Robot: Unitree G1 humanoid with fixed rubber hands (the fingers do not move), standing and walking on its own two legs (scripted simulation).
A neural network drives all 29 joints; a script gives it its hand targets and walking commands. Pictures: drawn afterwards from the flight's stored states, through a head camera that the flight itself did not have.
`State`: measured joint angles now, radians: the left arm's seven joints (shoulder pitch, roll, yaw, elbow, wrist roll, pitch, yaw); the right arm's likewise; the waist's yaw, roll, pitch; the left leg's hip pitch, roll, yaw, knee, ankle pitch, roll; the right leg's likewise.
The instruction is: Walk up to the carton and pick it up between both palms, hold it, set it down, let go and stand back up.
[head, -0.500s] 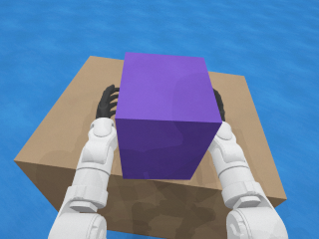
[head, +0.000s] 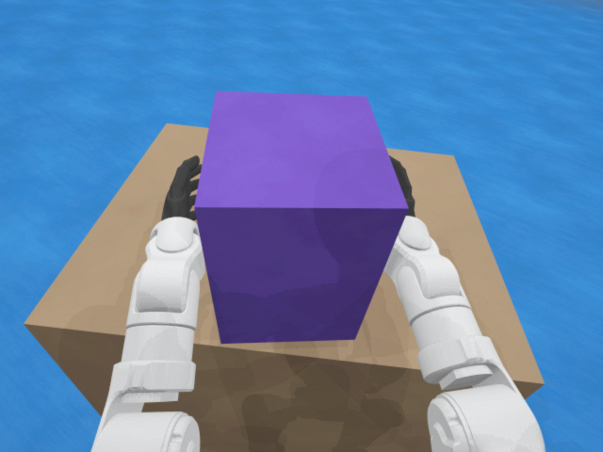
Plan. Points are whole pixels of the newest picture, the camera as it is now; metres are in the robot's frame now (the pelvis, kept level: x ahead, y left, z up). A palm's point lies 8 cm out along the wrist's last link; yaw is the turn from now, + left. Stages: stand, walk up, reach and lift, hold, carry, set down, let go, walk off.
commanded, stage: reach and lift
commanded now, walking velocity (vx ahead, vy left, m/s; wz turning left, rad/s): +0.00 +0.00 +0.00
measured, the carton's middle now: (290, 225) +0.36 -0.01 +0.14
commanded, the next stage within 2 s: hold in 1.30 s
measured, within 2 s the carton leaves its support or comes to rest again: neither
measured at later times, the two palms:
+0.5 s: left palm (188, 195) +0.36 +0.11 +0.20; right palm (420, 204) +0.34 -0.16 +0.19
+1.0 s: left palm (170, 180) +0.37 +0.13 +0.21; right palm (407, 184) +0.35 -0.15 +0.21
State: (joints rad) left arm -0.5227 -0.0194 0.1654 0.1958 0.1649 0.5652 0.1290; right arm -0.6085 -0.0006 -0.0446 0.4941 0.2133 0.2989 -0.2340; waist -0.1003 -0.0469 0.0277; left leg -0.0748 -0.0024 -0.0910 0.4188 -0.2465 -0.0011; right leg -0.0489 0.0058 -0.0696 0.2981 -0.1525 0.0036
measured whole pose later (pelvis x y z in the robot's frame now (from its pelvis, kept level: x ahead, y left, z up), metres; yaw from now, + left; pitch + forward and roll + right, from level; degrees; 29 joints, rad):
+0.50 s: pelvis -0.03 +0.00 +0.00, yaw -2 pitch -5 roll -1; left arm -0.69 -0.03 0.23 0.27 0.18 0.67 0.13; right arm -0.74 -0.03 -0.10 0.55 0.21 0.40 -0.22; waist -0.09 -0.02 -0.01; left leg -0.12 0.00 -0.05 0.43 -0.22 0.00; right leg -0.11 0.01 -0.03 0.32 -0.11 0.00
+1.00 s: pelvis -0.02 -0.01 +0.00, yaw +0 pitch -4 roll -2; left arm -0.75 0.05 0.23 0.36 0.12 0.69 0.08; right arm -0.79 -0.02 -0.10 0.57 0.26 0.43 -0.30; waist -0.09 -0.01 -0.07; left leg -0.15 0.00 -0.10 0.44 -0.22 -0.01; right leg -0.12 0.01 -0.07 0.32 -0.13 -0.01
